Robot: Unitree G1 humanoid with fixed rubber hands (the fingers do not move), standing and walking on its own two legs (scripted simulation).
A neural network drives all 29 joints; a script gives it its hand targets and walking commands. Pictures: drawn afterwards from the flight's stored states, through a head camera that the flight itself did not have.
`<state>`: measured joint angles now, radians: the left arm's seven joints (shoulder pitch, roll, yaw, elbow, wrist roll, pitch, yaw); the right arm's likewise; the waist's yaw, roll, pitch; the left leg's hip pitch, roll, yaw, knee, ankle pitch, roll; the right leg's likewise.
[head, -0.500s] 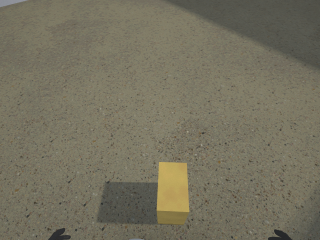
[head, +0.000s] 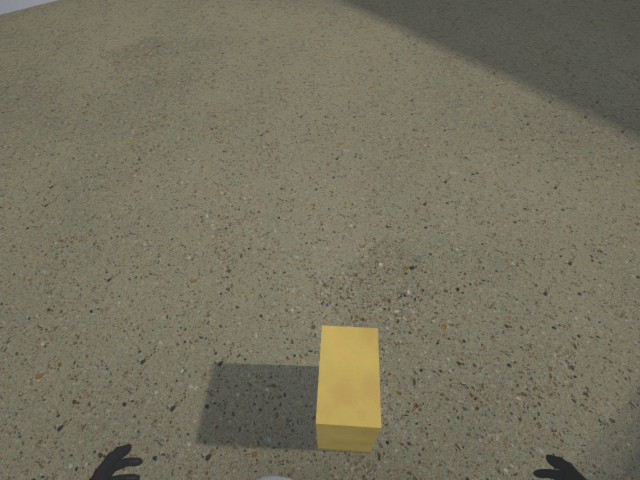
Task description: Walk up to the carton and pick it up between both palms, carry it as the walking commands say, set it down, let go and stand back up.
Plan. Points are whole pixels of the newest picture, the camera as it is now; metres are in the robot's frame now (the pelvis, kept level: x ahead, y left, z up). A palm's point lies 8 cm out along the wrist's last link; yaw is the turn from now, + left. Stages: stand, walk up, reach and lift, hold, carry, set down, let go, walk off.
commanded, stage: walk up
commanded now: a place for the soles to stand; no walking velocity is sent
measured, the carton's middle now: (346, 391) +0.41 -0.03 -0.62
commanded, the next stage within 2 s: reach and lift in 0.02 s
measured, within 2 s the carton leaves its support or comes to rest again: neither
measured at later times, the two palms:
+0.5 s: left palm (171, 414) +0.22 +0.25 -0.13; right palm (540, 434) +0.20 -0.28 -0.13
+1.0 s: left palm (220, 367) +0.31 +0.20 -0.18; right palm (478, 382) +0.29 -0.23 -0.18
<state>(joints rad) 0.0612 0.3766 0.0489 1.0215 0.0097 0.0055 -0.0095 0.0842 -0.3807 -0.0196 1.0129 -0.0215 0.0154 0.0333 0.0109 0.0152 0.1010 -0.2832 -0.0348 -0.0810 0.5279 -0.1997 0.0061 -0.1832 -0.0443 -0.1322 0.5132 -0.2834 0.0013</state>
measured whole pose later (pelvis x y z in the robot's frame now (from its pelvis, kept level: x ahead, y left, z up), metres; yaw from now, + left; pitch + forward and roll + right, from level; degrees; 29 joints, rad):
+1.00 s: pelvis -0.05 +0.00 -0.08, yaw -8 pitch +24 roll +1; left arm -0.51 0.22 0.24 0.65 -0.02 0.21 -0.04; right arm -0.54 -0.18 -0.12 0.61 0.01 0.25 -0.08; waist 0.05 -0.03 0.09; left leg -1.12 0.00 -0.03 0.98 -0.29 -0.03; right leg -1.10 0.03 0.03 1.03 -0.35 0.00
